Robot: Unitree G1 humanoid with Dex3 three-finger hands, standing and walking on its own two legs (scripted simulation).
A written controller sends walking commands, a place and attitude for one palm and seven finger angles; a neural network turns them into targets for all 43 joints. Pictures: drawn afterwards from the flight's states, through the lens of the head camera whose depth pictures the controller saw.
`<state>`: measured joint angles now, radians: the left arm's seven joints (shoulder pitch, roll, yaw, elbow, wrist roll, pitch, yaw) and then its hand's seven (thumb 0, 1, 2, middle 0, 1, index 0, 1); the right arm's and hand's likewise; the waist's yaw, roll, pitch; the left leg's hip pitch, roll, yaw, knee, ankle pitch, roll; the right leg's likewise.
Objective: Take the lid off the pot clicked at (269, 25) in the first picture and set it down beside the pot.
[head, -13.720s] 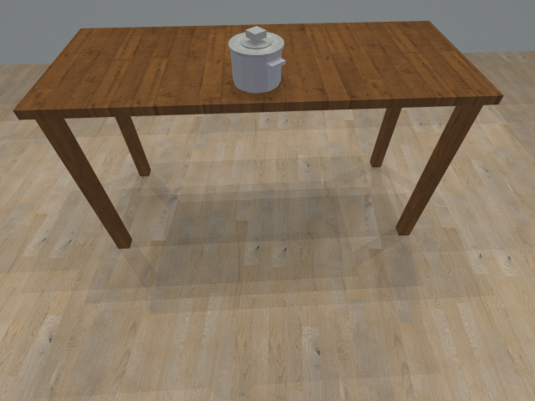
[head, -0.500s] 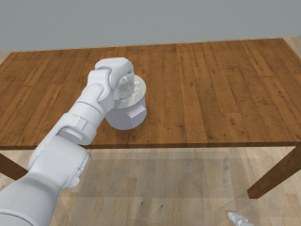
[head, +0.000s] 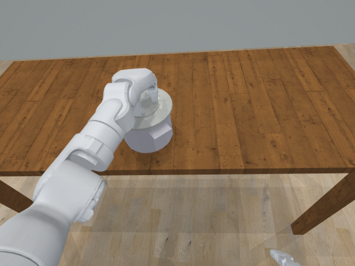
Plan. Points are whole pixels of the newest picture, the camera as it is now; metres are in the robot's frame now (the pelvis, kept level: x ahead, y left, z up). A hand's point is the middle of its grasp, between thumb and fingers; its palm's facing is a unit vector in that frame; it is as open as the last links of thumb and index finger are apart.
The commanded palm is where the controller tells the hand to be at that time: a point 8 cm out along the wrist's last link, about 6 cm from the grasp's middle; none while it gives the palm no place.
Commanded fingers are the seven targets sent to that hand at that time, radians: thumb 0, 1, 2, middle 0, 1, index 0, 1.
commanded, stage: close the fingers and squeeze the knob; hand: left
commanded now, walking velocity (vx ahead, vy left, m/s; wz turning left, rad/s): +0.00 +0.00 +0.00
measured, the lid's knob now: (140, 99) +0.49 +0.09 +0.11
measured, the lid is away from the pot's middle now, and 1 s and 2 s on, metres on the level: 0.00 0.00 0.01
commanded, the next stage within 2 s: lift the lid straight up in 0.48 s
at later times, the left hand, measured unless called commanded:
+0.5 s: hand (139, 103) +0.46 +0.08 +0.13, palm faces -0.34 -0.01 -0.94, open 7.0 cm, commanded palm +0.45 +0.09 +0.19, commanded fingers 0.00 0.60 1.04 -0.80 -1.00 -0.91 -1.07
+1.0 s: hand (135, 98) +0.46 +0.09 +0.14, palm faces -0.32 -0.02 -0.95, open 6.5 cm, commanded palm +0.45 +0.09 +0.23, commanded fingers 0.00 0.62 1.05 -0.81 -1.01 -0.93 -1.07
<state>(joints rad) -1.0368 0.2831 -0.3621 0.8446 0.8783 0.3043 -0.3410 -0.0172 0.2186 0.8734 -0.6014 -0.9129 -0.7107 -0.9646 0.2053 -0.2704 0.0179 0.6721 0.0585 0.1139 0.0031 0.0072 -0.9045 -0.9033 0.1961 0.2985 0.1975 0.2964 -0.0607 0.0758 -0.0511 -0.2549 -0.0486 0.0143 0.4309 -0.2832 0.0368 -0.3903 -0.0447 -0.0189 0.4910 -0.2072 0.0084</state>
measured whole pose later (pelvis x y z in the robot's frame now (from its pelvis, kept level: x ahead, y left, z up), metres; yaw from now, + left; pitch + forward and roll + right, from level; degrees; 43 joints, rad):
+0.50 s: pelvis +0.00 +0.00 +0.00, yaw +0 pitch +6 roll +1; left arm -1.06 0.28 -0.37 0.89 0.88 0.30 -0.33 -0.01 0.22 0.89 -0.60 -0.91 -0.73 -0.98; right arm 0.22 -0.27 0.02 0.69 0.06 0.11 0.00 0.01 -0.90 -0.90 0.20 0.30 0.20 0.30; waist -0.06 0.08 -0.05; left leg -0.26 -0.05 0.02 0.43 -0.28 0.04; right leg -0.39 -0.05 -0.02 0.49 -0.20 0.01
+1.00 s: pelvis +0.00 +0.00 +0.00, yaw +0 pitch +6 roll +1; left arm -1.06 0.30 -0.36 0.83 0.86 0.29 -0.35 0.03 0.24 0.89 -0.59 -0.89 -0.81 -1.00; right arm 0.21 -0.27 0.02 0.69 0.05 0.05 0.00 0.01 -0.90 -0.90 0.20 0.30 0.20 0.30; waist -0.06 0.08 -0.04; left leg -0.24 -0.05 0.01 0.41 -0.27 0.04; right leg -0.37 -0.05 -0.02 0.48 -0.20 0.01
